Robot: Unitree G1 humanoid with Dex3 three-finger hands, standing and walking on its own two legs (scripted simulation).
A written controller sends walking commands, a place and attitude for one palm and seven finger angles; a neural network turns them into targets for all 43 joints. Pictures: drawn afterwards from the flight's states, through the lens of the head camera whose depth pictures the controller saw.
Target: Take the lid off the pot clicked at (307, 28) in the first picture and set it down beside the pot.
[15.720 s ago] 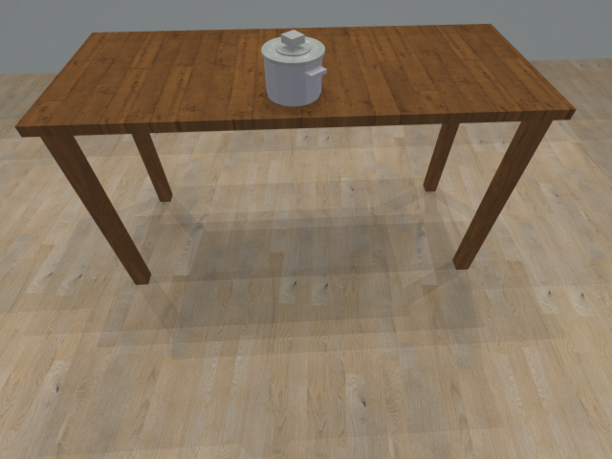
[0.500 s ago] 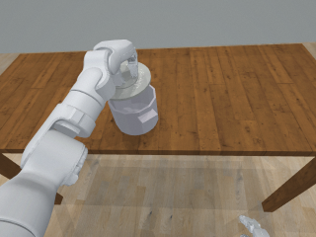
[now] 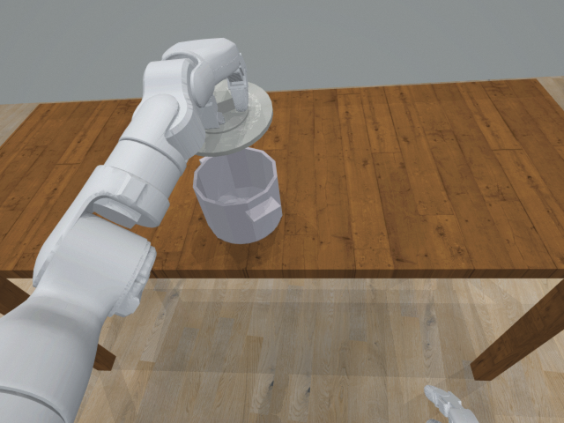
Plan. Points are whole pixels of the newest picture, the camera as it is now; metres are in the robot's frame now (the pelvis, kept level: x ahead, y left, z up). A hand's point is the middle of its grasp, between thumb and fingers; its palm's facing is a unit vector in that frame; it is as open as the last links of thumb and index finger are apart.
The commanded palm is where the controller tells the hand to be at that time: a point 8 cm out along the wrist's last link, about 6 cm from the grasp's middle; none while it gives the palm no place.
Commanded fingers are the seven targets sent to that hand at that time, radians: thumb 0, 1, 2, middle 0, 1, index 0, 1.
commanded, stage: lift the lid straight up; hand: left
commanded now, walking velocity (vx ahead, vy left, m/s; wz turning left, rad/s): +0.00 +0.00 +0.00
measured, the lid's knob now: (215, 100) +0.50 +0.08 +0.22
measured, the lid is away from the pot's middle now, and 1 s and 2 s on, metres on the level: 0.01 0.05 0.17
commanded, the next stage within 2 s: move the lid sideways beside the pot in 0.58 s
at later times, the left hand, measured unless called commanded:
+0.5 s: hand (201, 77) +0.48 +0.09 +0.26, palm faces -0.17 -0.03 -0.98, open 6.4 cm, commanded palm +0.46 +0.09 +0.33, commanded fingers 0.00 0.62 1.05 -0.81 -1.01 -0.93 -1.07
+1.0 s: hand (177, 84) +0.48 +0.12 +0.26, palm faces -0.19 -0.02 -0.98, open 6.4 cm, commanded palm +0.46 +0.13 +0.33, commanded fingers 0.00 0.62 1.05 -0.81 -1.01 -0.93 -1.07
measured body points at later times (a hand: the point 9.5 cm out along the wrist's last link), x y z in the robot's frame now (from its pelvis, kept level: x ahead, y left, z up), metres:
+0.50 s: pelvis +0.00 +0.00 +0.00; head +0.03 -0.04 +0.45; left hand +0.48 +0.09 +0.32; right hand +0.13 -0.25 -0.13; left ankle -0.04 +0.10 -0.74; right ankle +0.03 -0.13 -0.74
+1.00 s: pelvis +0.00 +0.00 +0.00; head +0.03 -0.03 +0.45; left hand +0.48 +0.12 +0.31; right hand +0.13 -0.24 -0.13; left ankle -0.04 +0.10 -0.74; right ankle +0.03 -0.13 -0.74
